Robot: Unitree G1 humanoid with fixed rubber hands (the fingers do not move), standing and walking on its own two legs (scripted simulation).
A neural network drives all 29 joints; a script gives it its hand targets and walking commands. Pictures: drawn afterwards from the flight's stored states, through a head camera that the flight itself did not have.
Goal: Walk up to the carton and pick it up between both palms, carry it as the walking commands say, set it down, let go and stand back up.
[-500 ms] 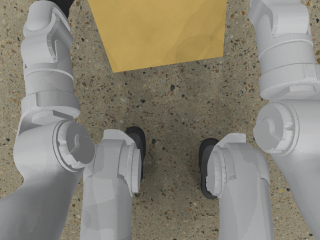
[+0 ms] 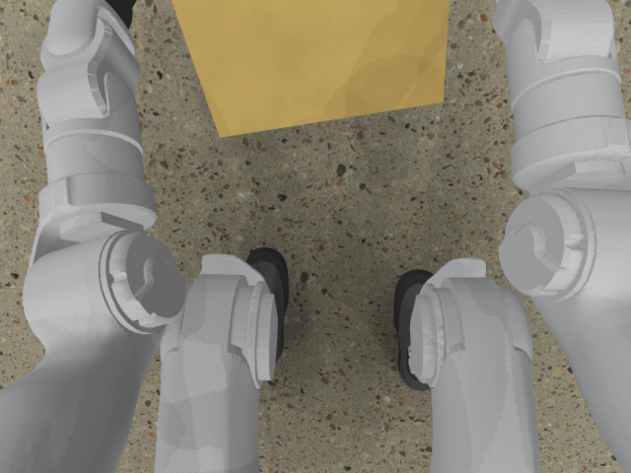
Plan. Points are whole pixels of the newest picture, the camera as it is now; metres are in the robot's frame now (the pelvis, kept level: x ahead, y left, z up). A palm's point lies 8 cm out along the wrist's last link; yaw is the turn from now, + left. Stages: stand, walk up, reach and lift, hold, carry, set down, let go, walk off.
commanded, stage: set down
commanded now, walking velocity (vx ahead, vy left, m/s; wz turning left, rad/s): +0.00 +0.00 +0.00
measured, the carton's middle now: out of the picture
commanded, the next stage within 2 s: none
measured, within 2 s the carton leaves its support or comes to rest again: rests again in 1.16 s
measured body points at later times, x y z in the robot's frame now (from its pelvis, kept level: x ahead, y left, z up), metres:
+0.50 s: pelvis +0.01 +0.00 +0.00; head +0.39 -0.01 +0.22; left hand +0.56 +0.22 -0.18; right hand +0.60 -0.13 -0.18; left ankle +0.10 +0.13 -0.35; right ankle +0.07 -0.12 -0.35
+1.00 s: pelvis +0.01 +0.00 +0.00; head +0.39 -0.01 +0.22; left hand +0.55 +0.22 -0.20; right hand +0.59 -0.13 -0.20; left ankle +0.10 +0.13 -0.35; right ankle +0.07 -0.12 -0.35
